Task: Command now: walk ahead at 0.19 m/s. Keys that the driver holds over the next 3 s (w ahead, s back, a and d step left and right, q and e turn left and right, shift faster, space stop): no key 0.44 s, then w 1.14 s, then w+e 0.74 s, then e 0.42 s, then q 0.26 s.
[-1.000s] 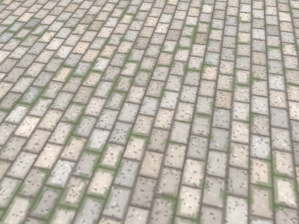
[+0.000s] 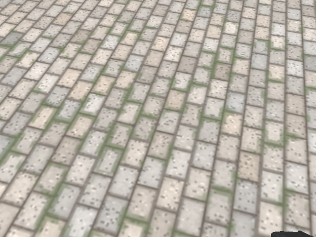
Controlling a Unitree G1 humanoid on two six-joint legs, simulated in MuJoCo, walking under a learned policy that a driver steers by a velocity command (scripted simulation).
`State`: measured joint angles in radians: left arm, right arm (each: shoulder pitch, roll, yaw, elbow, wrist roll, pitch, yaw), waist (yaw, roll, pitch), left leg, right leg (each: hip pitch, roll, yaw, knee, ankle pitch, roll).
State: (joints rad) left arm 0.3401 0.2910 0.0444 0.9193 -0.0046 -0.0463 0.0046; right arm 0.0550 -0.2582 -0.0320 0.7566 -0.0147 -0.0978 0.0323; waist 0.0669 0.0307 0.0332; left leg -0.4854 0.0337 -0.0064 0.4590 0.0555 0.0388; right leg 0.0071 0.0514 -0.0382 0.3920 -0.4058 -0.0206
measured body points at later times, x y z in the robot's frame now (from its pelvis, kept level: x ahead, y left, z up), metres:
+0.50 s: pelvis +0.11 -0.01 +0.01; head +0.11 -0.02 +0.46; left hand +0.18 +0.26 -0.12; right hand +0.21 -0.26 -0.13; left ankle +0.15 +0.11 -0.73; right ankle +0.09 -0.14 -0.73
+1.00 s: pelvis +0.29 +0.00 +0.01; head +0.32 +0.00 +0.46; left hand +0.51 +0.23 -0.09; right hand +0.22 -0.26 -0.13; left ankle +0.16 +0.10 -0.73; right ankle +0.46 -0.15 -0.69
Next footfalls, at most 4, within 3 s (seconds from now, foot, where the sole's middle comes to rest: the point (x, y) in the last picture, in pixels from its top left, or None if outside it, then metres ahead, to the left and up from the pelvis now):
0.30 right None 0.13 -0.14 -0.76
1.10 right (206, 220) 0.55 -0.14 -0.76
1.68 left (155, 152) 0.86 0.10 -0.76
2.22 right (212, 116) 1.12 -0.19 -0.76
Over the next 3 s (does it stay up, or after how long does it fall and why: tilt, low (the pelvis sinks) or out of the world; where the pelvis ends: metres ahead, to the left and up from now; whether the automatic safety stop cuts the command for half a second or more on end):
stays up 1.25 -0.16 0.00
